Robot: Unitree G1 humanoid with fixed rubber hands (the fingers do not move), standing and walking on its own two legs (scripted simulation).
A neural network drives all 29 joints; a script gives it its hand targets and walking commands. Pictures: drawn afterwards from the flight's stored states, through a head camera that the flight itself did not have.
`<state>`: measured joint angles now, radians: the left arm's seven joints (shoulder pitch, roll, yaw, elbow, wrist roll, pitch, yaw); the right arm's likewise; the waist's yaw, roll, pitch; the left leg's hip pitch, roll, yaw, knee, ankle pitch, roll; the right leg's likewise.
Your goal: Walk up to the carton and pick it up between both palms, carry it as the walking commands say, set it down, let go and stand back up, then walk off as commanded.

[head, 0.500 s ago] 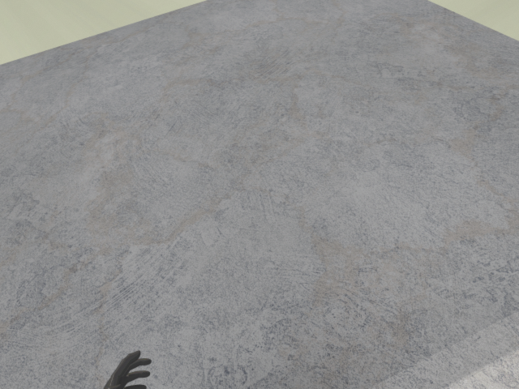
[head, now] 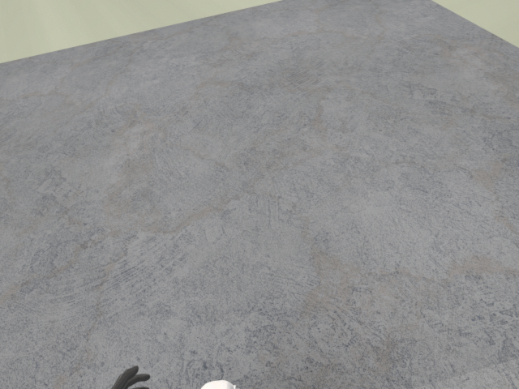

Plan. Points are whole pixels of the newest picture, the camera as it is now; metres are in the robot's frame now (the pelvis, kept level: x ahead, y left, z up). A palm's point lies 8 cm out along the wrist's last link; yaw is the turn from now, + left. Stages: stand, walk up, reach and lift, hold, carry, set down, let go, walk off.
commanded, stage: walk up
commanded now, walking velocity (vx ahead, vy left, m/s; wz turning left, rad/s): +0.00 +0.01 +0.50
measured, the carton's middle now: out of the picture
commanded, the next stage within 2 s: none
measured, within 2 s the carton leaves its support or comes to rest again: neither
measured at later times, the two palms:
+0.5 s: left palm out of the picture +0.11 +0.33 -0.13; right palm (406, 369) +0.17 -0.20 -0.12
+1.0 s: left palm out of the picture +0.08 +0.32 -0.08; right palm (398, 351) +0.20 -0.21 -0.13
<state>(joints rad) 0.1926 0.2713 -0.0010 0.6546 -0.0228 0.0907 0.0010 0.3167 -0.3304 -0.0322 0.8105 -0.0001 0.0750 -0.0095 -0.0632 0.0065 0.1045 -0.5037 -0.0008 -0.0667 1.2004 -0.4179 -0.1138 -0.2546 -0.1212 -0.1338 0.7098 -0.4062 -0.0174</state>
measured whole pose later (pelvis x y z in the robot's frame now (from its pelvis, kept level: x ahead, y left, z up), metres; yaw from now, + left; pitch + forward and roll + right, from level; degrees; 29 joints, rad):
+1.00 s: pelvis +0.03 +0.02 +0.00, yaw +26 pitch +1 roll +2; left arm 0.08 0.27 0.00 0.68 0.00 0.07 0.00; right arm 0.24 -0.33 -0.03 0.81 0.00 0.05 0.00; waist -0.04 0.04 0.12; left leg -0.40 -0.13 -0.14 0.51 -0.14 0.02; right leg -0.27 0.00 -0.16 0.58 -0.35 -0.02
